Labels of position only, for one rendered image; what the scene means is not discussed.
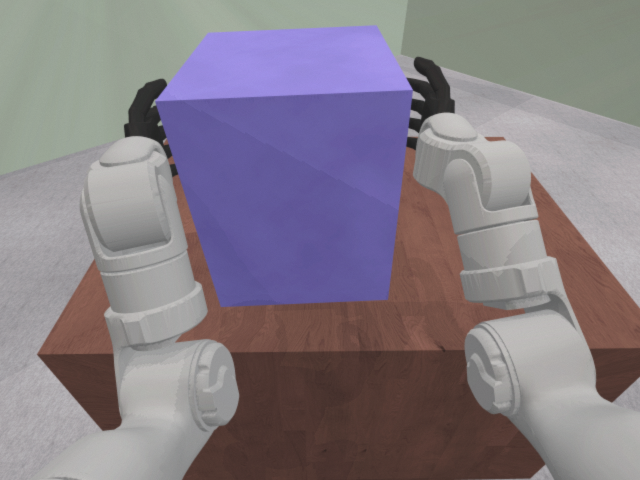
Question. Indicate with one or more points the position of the robot right hand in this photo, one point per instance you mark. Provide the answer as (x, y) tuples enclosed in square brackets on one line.
[(436, 94)]

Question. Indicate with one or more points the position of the pedestal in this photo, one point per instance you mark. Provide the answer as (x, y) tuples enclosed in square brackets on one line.
[(363, 390)]

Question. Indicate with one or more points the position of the robot left forearm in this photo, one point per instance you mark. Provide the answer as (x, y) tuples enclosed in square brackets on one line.
[(129, 210)]

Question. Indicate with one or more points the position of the carton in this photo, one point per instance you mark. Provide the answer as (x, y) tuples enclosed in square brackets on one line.
[(290, 147)]

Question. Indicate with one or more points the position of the robot right forearm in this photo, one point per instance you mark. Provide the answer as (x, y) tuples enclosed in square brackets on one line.
[(486, 185)]

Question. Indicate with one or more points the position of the right robot upper arm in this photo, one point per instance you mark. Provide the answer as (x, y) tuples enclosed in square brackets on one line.
[(535, 369)]

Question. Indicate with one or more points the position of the robot left hand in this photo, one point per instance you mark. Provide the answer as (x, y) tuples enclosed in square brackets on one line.
[(143, 120)]

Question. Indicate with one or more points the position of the left robot upper arm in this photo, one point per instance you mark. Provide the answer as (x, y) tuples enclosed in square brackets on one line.
[(171, 401)]

